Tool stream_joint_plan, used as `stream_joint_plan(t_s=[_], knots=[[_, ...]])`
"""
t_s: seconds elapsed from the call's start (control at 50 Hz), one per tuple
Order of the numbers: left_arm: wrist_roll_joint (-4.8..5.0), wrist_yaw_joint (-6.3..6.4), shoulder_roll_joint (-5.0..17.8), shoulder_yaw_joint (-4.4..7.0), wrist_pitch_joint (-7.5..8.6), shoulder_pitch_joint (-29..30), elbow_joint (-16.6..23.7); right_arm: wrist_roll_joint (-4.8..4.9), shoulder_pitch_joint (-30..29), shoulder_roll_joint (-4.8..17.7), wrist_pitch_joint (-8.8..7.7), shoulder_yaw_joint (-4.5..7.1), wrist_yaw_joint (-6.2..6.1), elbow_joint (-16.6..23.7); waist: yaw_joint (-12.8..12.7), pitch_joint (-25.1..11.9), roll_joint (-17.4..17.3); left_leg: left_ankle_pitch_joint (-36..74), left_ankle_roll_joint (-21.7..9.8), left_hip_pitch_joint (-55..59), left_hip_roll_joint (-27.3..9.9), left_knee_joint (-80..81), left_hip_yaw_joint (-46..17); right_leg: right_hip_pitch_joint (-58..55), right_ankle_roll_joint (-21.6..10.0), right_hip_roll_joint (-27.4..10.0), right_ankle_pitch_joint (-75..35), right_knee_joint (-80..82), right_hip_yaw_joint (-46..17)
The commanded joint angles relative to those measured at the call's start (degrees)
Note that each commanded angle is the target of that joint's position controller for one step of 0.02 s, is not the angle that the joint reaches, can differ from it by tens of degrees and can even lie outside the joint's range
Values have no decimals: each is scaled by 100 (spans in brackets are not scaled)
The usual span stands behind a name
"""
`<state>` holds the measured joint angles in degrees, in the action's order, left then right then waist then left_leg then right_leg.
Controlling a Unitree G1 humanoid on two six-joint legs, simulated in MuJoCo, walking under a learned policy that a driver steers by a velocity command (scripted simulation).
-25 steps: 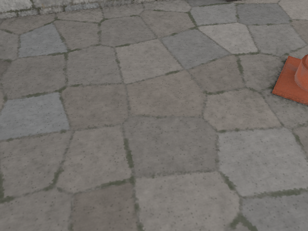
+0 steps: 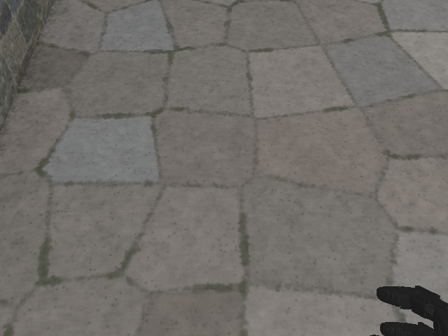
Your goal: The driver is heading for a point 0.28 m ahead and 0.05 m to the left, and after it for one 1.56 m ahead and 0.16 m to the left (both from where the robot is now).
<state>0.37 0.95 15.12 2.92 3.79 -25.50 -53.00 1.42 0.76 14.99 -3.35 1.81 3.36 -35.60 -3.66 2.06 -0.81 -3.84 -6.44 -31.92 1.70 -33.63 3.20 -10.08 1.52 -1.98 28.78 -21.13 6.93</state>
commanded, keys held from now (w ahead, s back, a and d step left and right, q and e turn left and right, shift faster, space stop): w+q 0.44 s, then w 0.08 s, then no key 0.48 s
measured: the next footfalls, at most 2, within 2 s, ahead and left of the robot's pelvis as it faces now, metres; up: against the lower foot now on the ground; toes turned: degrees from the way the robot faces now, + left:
right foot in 0.52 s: +0.48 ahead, -0.07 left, +0.00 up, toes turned +21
left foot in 0.92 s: +0.48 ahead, +0.19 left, +0.00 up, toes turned +19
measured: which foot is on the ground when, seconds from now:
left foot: down 0.00-0.54, up 0.56-0.90, down 0.92-1.00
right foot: down 0.00-0.00, up 0.02-0.50, down 0.52-1.00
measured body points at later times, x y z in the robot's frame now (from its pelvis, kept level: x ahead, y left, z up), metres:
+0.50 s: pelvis +0.27 +0.01 +0.02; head +0.29 +0.02 +0.47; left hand +0.44 +0.29 -0.05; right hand +0.38 -0.27 -0.08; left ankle +0.15 +0.08 -0.71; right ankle +0.44 -0.08 -0.70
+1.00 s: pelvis +0.43 +0.05 +0.03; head +0.44 +0.06 +0.48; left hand +0.41 +0.32 -0.10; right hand +0.70 -0.11 -0.06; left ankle +0.44 +0.18 -0.71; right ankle +0.44 -0.08 -0.71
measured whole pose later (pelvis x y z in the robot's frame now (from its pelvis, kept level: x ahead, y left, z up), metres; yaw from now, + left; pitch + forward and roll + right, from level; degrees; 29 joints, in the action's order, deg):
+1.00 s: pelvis +0.43 +0.05 +0.03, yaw +21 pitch +1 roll -1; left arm -0.7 -0.4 15.1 1.1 3.0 -13.9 -48.1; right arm -0.8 7.2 13.7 0.5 1.8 -1.1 -38.1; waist -2.9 0.8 0.6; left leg -10.4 -0.3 -19.5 0.5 -29.1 -2.5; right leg 10.2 0.3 0.5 18.4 -28.0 0.1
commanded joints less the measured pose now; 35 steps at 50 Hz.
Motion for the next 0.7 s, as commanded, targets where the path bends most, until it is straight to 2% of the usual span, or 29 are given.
stream_joint_plan(t_s=[0.02, 0.04, 0.06, 0.08, 0.1, 0.12, 0.14, 0.18, 0.22, 0.26, 0.32, 0.4, 0.46, 0.48, 0.5, 0.52, 0.54, 0.56, 0.58, 0.6, 0.62, 0.64, 0.66, 0.68, 0.7], knots=[[-184, -6, 275, -36, 120, -273, 810, -16, 2238, 1740, 62, 619, -141, -135, 860, -1755, -1255, -1181, -1472, 5460, -1503, 334, -3333, 4383, -68, 187, -1411, -5310, -112], [-85, -126, 493, -40, 370, -73, 801, -40, 2313, 1384, 18, 507, -157, -43, 1016, -2608, -973, -2405, -1761, 5628, -2080, 1565, -5460, 5015, -206, 479, 267, -6173, -1424], [168, -167, 935, 101, 471, 664, 1075, -97, 2067, 1151, -27, 434, -159, -81, 1038, -1561, -663, -2444, -1348, 4866, -1872, 1859, -4747, 5497, -309, 200, -235, -6209, -1496], [171, -137, 903, 66, 523, 952, 1219, -84, 1648, 1062, -61, 404, -158, -38, 791, -900, -130, -1921, -1154, 3827, -1664, 1954, -3958, 5381, -373, -74, -803, -5725, -1391], [48, -74, 840, 75, 518, 1034, 1216, -108, 1294, 979, -89, 374, -151, 47, 531, -572, 258, -1220, -1046, 2988, -1412, 2002, -3398, 5092, -336, -273, -1077, -5295, -1330], [-19, -31, 854, 116, 450, 865, 1207, -181, 1045, 892, -112, 344, -150, 139, 263, -486, 145, -724, -981, 2389, -1180, 2092, -2968, 4663, -303, -447, -1274, -5005, -1372], [-52, -22, 856, 132, 358, 762, 1226, -195, 922, 833, -118, 337, -150, 197, 135, -451, -40, -558, -992, 2007, -1042, 2204, -2795, 4442, -240, -519, -1354, -4838, -1370], [-141, 6, 750, 128, 217, 745, 1274, -123, 973, 783, -155, 328, -178, 149, 77, -374, -134, -214, -1058, 1501, -913, 2294, -2419, 4346, -44, -541, -1518, -4490, -1236], [-195, 50, 670, 111, 153, 1162, 1466, -107, 1197, 886, -158, 353, -252, 62, 195, -196, -120, -154, -1052, 1253, -797, 2342, -2204, 4570, 136, -497, -2010, -3903, -1158], [-187, 71, 605, 89, 169, 1675, 1634, -100, 1460, 953, -129, 368, -324, -22, 401, -124, -142, -204, -931, 1326, -705, 2285, -2156, 4750, 223, -407, -2714, -3096, -1178], [-143, 15, 494, 37, 246, 2314, 1793, -21, 1767, 1020, -61, 389, -392, -152, 683, -184, -271, -336, -700, 1559, -580, 2070, -2106, 4506, 264, -142, -3421, -1869, -1170], [-35, -122, 565, 36, 358, 2909, 1979, 29, 2102, 1024, 31, 399, -431, -302, 892, -159, -356, -595, -640, 2078, -686, 1662, -2542, 4291, 205, 121, -3317, -1005, -1231], [3, -205, 740, 116, 432, 2792, 1979, -2, 2097, 976, 112, 388, -452, -334, 761, -246, -588, -243, -566, 2542, -834, 1158, -2946, 3878, 55, 247, -2669, -613, -1248], [7, -209, 788, 149, 453, 2547, 1920, -18, 2066, 942, 132, 384, -453, -344, 646, -305, -722, 44, -512, 2605, -866, 974, -2992, 3558, -59, 244, -2481, -527, -1174], [-15, -187, 860, 210, 477, 2071, 1797, -27, 2018, 824, 140, 344, -442, -337, 395, -496, -740, 504, -389, 2580, -712, 608, -2877, 2877, -246, 261, -2554, -223, -1031], [-104, -148, 1063, 286, 505, 1407, 1718, -69, 1994, 559, 108, 243, -409, -285, 76, -1096, -561, 654, -199, 2234, -463, -425, -2551, 1630, -596, -257, -2585, -376, -1410], [-273, -106, 1531, 390, 496, 665, 1654, -54, 2439, 285, 65, 143, -418, -198, 26, -1943, 503, -468, 274, 678, 249, -2260, -1806, -444, -1383, -1453, -2981, -521, -3113], [-150, -169, 1462, 431, 406, 283, 1367, 15, 2887, 415, 28, 131, -452, -245, 100, -2157, 1901, -3075, 564, -608, 575, -3665, -1449, -1015, -2057, -2284, -2799, -50, -4978], [-25, -177, 971, 293, 371, 555, 1494, 22, 2595, 919, 30, 244, -464, -295, 35, -1462, 1125, -2913, 649, -998, 269, -4176, -1671, -426, -1903, -2173, -2905, 40, -4647], [-61, -168, 732, 207, 319, 902, 1578, -28, 2028, 1029, 70, 285, -477, -221, 20, -948, 602, -2553, 741, -942, 118, -4327, -1529, 238, -1697, -1907, -3808, -61, -3667], [-101, -189, 602, 136, 288, 1158, 1579, -117, 1689, 958, 96, 283, -479, -120, 123, -632, 286, -2377, 796, -828, -3, -4074, -1386, 877, -1582, -1620, -4812, -36, -2993], [-103, -204, 466, 72, 284, 1328, 1545, -170, 1551, 880, 128, 298, -472, -73, 268, -499, 276, -2251, 814, -673, -196, -3663, -1290, 1255, -1460, -1376, -5395, 17, -2513], [-123, -217, 424, 40, 280, 1408, 1481, -149, 1631, 690, 160, 259, -451, -88, 401, -446, 451, -2139, 839, -378, -276, -3252, -1156, 1577, -1360, -1167, -5613, 145, -2190], [-132, -224, 418, 30, 279, 1472, 1401, -138, 1736, 480, 192, 202, -444, -137, 490, -487, 610, -1972, 895, -83, -289, -2808, -992, 1810, -1351, -1014, -5873, 239, -1920], [-134, -216, 489, 41, 265, 1532, 1335, -141, 1756, 359, 213, 161, -448, -147, 532, -544, 738, -1810, 960, 150, -292, -2385, -842, 1954, -1401, -943, -6171, 305, -1713]])
Keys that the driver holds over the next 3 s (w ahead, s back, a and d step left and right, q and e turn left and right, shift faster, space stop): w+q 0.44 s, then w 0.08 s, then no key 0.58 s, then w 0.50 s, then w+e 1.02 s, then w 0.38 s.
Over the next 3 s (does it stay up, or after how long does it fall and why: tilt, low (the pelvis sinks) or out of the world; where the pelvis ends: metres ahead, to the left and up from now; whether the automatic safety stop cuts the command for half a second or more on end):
stays up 1.28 0.18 0.04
